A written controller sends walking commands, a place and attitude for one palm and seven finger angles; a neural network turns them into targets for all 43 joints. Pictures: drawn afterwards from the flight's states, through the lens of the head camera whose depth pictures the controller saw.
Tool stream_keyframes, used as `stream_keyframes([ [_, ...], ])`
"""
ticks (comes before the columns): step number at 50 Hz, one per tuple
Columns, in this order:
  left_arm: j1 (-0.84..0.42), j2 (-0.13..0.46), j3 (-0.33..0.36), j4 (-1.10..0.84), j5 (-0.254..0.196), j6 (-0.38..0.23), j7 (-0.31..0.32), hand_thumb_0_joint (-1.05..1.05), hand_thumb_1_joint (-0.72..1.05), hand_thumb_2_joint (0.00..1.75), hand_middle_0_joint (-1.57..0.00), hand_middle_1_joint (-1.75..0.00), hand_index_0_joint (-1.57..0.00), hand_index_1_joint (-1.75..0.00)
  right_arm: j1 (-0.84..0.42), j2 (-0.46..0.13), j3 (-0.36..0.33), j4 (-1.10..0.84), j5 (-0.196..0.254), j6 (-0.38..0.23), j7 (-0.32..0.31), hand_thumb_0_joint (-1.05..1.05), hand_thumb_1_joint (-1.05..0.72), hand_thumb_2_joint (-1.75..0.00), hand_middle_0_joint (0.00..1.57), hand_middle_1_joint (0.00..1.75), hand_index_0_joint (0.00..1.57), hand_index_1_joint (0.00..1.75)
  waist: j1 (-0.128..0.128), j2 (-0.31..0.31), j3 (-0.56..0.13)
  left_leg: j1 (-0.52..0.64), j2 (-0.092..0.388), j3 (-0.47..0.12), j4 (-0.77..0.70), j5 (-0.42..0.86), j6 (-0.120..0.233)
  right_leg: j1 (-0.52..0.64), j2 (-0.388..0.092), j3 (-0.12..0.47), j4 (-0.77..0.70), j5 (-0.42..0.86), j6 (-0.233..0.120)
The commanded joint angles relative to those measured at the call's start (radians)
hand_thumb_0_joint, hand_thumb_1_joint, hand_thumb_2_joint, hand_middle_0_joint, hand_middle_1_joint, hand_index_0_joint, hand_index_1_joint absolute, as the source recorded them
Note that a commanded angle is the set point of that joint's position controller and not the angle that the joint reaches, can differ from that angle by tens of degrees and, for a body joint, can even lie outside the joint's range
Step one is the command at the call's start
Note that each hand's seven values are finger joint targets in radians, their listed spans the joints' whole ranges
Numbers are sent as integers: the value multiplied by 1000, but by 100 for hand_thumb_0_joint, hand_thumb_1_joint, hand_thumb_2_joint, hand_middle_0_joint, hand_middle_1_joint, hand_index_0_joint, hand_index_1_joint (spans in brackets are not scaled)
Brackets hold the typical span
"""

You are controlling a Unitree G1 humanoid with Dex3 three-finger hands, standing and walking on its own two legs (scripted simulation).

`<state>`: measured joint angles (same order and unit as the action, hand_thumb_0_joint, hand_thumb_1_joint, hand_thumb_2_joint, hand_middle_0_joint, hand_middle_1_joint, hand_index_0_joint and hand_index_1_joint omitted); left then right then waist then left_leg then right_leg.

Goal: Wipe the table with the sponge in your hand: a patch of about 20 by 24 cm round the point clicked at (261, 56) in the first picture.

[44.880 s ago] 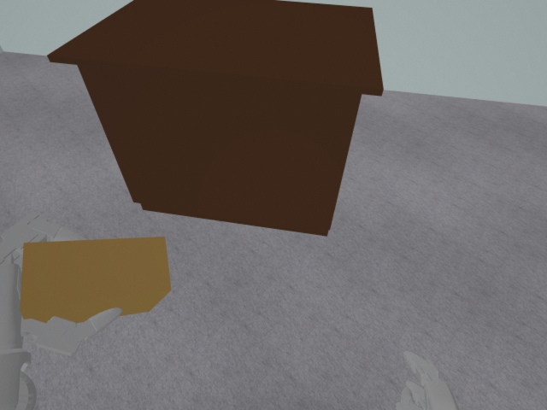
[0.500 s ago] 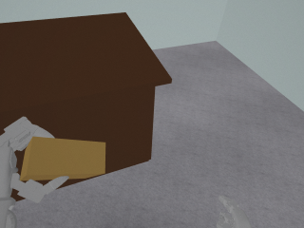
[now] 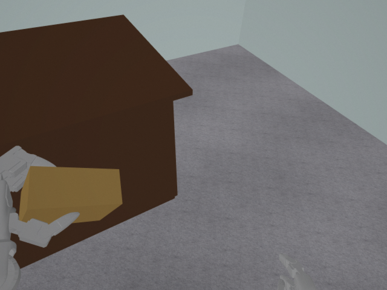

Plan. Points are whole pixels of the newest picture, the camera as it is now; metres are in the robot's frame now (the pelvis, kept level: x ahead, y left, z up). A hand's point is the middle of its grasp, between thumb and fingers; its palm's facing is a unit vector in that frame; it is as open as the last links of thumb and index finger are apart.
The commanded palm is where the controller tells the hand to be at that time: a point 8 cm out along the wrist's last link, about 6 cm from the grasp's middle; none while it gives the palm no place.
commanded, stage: stop stepping back and stand still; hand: left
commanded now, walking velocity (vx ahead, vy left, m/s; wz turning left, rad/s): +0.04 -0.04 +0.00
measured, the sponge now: (84, 197) +0.25 +0.20 +0.11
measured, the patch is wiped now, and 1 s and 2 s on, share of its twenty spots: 1.00 1.00 1.00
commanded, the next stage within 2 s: take the last steps up to it in 0.66 s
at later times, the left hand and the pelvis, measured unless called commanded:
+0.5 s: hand (75, 166) +0.28 +0.21 +0.17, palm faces +0.40 -0.82 -0.41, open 10.1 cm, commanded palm +0.22 +0.25 +0.18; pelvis +0.07 -0.03 +0.00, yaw +1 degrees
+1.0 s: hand (46, 178) +0.25 +0.25 +0.16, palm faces +0.44 -0.83 -0.36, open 10.1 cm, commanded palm +0.20 +0.29 +0.18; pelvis +0.06 +0.00 +0.00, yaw +3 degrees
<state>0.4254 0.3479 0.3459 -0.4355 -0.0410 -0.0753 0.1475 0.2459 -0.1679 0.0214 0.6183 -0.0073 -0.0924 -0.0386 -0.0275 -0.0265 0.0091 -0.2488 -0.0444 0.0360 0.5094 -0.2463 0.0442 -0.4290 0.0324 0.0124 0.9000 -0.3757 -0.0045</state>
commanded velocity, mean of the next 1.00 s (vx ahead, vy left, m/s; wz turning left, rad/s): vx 0.07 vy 0.03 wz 0.04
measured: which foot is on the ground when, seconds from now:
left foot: down 0.00-1.00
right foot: up 0.00-0.10, down 0.12-1.00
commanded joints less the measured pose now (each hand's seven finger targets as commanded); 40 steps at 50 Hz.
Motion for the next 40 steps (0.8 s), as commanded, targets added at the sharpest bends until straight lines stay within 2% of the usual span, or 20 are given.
stream_keyframes([
  [1, 25, 229, 149, -384, 5, -129, 26, 0, 10, 130, -120, -160, -120, -160, -156, -146, -47, -185, -4, -82, -2, 0, -90, -90, 20, 30, 20, 30, 42, 222, -45, -112, 257, -244, -331, -318, 56, 188, -27, -48, -255, 43, 3],
  [2, 59, 211, 147, -339, 4, -130, 29, 0, 10, 130, -120, -160, -120, -160, -139, -147, -49, -181, -4, -80, -4, 0, -90, -90, 20, 30, 20, 30, 40, 218, -53, -145, 237, -224, -292, -331, 41, 279, -6, -78, -354, 64, 5],
  [4, 78, 202, 149, -250, 1, -130, 33, 0, 10, 130, -120, -160, -120, -160, -119, -152, -56, -171, -2, -74, -9, 0, -90, -90, 20, 30, 20, 30, 28, 151, -79, -202, 186, -160, -195, -299, 13, 418, -10, -60, -487, 107, 1],
  [6, 66, 207, 158, -173, -7, -135, 33, 0, 10, 130, -120, -160, -120, -160, -104, -156, -61, -153, -8, -69, -14, 0, -90, -90, 20, 30, 20, 30, 18, 91, -74, -214, 140, -114, -86, -171, -11, 416, -81, 46, -530, 139, -34],
  [7, 30, 194, 139, -167, -9, -134, 28, 0, 10, 130, -120, -160, -120, -160, -105, -146, -60, -147, -3, -68, -10, 0, -90, -90, 20, 30, 20, 30, 20, 13, -95, -206, 97, -70, -16, -156, -26, 390, -123, 142, -544, 102, -54],
  [8, 43, 184, 123, -148, -18, -125, 21, 0, 10, 130, -120, -160, -120, -160, -101, -152, -74, -148, 9, -63, -7, 0, -90, -90, 20, 30, 20, 30, 24, -96, -89, -174, 72, -51, 100, -125, -35, 325, -194, 271, -610, 30, -87],
  [9, 38, 183, 113, -152, -23, -121, 19, 0, 10, 130, -120, -160, -120, -160, -107, -147, -74, -147, 16, -56, -4, 0, -90, -90, 20, 30, 20, 30, 29, -140, -81, -184, 66, -44, 174, -106, -39, 318, -258, 327, -644, 41, -123],
  [10, 15, 183, 105, -177, -24, -128, 19, 0, 10, 130, -120, -160, -120, -160, -116, -142, -70, -148, 20, -51, 0, 0, -90, -90, 20, 30, 20, 30, 30, -144, -87, -212, 70, -50, 209, -101, -43, 364, -285, 319, -629, 149, -147],
  [11, -5, 196, 115, -194, -20, -135, 22, 0, 10, 130, -120, -160, -120, -160, -139, -143, -65, -147, 20, -50, -1, 0, -90, -90, 20, 30, 20, 30, 36, -87, -95, -202, 76, -60, 196, -119, -45, 374, -286, 292, -602, 257, -150],
  [13, 3, 182, 101, -214, -22, -148, 23, 0, 10, 130, -120, -160, -120, -160, -151, -140, -55, -152, 18, -48, -5, 0, -90, -90, 20, 30, 20, 30, 37, -58, -104, -139, 87, -61, 70, -58, -38, 408, -258, 184, -530, 453, -116],
  [15, 31, 196, 119, -246, -28, -151, 27, 0, 10, 130, -120, -160, -120, -160, -169, -144, -58, -158, 13, -44, -13, 0, -90, -90, 20, 30, 20, 30, 47, -30, -143, -13, 85, -53, -41, 161, -32, 404, -187, 92, -482, 536, -49],
  [16, 30, 211, 130, -269, -30, -152, 29, 0, 10, 130, -120, -160, -120, -160, -183, -152, -64, -163, 14, -41, -18, 0, -90, -90, 20, 30, 20, 30, 52, 10, -151, 47, 99, -60, -60, 248, -31, 364, -156, 67, -479, 503, -24],
  [17, 44, 196, 122, -283, -30, -149, 29, 0, 10, 130, -120, -160, -120, -160, -185, -154, -64, -173, 11, -34, -18, 0, -90, -90, 20, 30, 20, 30, 48, 59, -141, 81, 114, -71, -51, 346, -26, 352, -128, 47, -470, 523, -12],
  [20, 25, 207, 132, -312, -26, -142, 36, 0, 10, 130, -120, -160, -120, -160, -188, -155, -65, -186, 12, -13, -18, 0, -90, -90, 20, 30, 20, 30, 44, 100, -185, 110, 119, -64, 2, 534, -31, 403, -109, 20, -453, 686, -1],
  [24, 39, 179, 112, -283, -31, -131, 34, 0, 10, 130, -120, -160, -120, -160, -179, -158, -68, -200, 14, 3, -14, 0, -90, -90, 20, 30, 20, 30, 39, 99, -192, 109, 114, -61, -11, 506, -36, 416, -109, 24, -474, 691, -3],
  [30, 26, 158, 83, -237, -36, -107, 24, 0, 10, 130, -120, -160, -120, -160, -181, -160, -63, -215, 15, 26, -17, 0, -90, -90, 20, 30, 20, 30, 33, 48, -185, 102, 105, -52, -31, 435, -38, 409, -107, 28, -513, 689, 4],
  [35, -16, 164, 73, -236, -38, -94, 22, 0, 10, 130, -120, -160, -120, -160, -186, -157, -51, -220, 12, 33, -22, 0, -90, -90, 20, 30, 20, 30, 36, 43, -168, 85, 100, -64, -61, 389, -38, 410, -102, 20, -541, 621, 4],
  [36, -38, 180, 81, -252, -39, -93, 23, 0, 10, 130, -120, -160, -120, -160, -195, -162, -52, -222, 11, 31, -24, 0, -90, -90, 20, 30, 20, 30, 37, 63, -161, 96, 97, -61, -71, 372, -40, 390, -99, 23, -550, 592, 5],
  [37, -34, 164, 67, -251, -39, -93, 23, 0, 10, 130, -120, -160, -120, -160, -189, -156, -46, -220, 11, 32, -24, 0, -90, -90, 20, 30, 20, 30, 37, 74, -155, 85, 99, -73, -88, 357, -41, 396, -96, 13, -552, 546, 2],
  [40, -37, 168, 66, -236, -39, -88, 25, 0, 10, 130, -120, -160, -120, -160, -189, -157, -46, -218, 8, 31, -23, 0, -90, -90, 20, 30, 20, 30, 37, 55, -133, 47, 92, -76, -101, 221, -31, 391, -99, 21, -576, 420, 1],
])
